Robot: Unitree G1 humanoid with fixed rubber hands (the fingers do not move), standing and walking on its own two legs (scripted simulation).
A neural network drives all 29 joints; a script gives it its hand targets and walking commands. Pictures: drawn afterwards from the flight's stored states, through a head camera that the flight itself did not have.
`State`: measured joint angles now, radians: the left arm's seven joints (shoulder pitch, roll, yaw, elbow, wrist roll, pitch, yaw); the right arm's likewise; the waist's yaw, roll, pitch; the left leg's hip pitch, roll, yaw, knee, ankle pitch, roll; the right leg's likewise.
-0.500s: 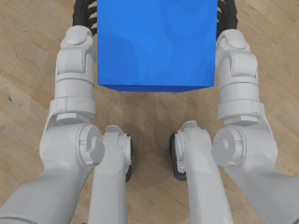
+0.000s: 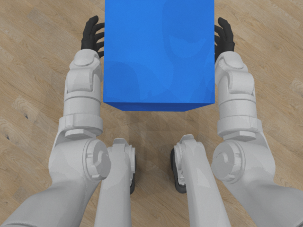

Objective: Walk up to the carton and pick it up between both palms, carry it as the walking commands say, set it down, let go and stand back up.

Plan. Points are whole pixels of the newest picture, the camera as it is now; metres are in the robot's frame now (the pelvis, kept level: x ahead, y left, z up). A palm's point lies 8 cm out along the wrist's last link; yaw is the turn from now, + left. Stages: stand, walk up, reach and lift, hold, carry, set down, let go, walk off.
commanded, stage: reach and lift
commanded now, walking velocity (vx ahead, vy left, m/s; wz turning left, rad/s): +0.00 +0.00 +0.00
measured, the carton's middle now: (156, 56) +0.52 -0.01 -0.14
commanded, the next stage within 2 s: none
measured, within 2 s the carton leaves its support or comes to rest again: neither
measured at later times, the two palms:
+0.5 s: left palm (81, 48) +0.49 +0.14 +0.01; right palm (241, 50) +0.47 -0.16 +0.01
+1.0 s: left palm (64, 43) +0.46 +0.14 +0.08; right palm (268, 46) +0.44 -0.17 +0.09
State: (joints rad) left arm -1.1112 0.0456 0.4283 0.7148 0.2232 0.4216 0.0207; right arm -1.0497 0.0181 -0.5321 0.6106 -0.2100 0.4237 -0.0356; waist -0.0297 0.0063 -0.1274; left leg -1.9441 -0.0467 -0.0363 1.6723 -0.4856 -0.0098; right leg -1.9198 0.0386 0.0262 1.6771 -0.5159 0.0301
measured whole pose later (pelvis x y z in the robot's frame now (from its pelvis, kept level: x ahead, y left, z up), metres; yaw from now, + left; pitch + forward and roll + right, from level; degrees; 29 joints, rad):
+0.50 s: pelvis +0.01 +0.00 +0.06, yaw +0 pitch +40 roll -1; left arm -0.95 -0.01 0.42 0.68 0.24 0.40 0.02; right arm -0.89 0.06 -0.52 0.58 -0.22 0.40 -0.02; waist -0.03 0.01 -0.18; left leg -1.70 -0.04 -0.04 1.47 -0.46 0.00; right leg -1.68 0.04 0.03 1.47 -0.48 0.03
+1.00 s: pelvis +0.03 +0.00 +0.12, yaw +0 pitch +33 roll -1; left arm -0.79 -0.05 0.40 0.64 0.25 0.40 0.00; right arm -0.74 0.10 -0.49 0.55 -0.24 0.40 0.00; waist -0.04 0.00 -0.17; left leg -1.40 -0.04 -0.04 1.23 -0.40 0.00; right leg -1.38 0.03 0.04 1.24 -0.43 0.02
